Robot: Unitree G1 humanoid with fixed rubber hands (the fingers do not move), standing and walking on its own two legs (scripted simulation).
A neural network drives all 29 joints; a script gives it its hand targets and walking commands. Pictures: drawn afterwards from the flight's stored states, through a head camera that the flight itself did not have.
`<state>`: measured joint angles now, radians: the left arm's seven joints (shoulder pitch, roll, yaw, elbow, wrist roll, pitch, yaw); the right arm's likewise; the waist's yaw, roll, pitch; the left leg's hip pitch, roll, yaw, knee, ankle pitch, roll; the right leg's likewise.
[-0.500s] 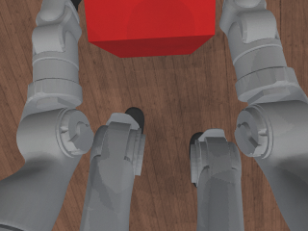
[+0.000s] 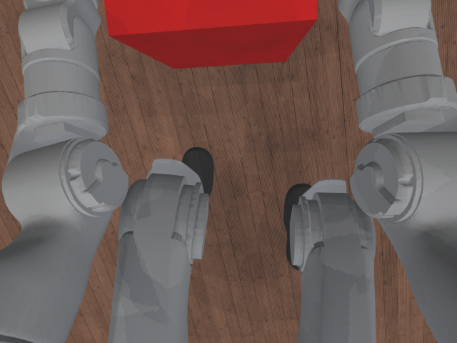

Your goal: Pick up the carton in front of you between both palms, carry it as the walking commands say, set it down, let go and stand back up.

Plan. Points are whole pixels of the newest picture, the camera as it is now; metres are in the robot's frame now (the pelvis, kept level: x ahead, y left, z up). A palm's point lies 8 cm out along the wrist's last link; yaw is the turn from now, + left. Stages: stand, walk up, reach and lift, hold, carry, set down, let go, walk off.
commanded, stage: set down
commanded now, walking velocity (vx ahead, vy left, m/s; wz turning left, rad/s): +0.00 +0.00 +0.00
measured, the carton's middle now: out of the picture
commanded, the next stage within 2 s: let go in 1.62 s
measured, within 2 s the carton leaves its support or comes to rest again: rests again in 0.20 s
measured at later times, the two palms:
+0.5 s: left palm out of the picture +0.52 +0.28 -0.22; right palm out of the picture +0.58 -0.08 -0.22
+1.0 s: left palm out of the picture +0.54 +0.30 -0.06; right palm out of the picture +0.61 -0.07 -0.06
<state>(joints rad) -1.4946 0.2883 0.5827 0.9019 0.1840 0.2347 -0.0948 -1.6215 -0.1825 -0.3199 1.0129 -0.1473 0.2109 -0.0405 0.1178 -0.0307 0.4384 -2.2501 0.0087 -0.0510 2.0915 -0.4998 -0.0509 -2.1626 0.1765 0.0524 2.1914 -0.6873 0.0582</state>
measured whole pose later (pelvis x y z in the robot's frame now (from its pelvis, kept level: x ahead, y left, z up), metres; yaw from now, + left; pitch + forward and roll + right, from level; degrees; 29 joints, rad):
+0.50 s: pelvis +0.01 +0.01 -0.01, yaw -1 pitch +37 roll +1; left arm -1.51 0.40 0.45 1.14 0.00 0.05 0.02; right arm -1.59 -0.33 -0.06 1.05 0.05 0.12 -0.12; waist 0.12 -0.01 0.52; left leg -2.25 0.04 -0.02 2.16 -0.55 -0.02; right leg -2.17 0.12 0.03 2.25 -0.72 0.04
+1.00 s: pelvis +0.00 +0.01 +0.05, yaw -1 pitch +40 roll -2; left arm -1.50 0.38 0.30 1.04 -0.10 0.20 0.07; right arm -1.61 -0.37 -0.15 1.13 0.07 0.24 -0.11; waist 0.14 -0.05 0.25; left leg -2.16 0.00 -0.04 1.93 -0.47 -0.02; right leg -2.06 0.07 0.00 2.00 -0.64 0.02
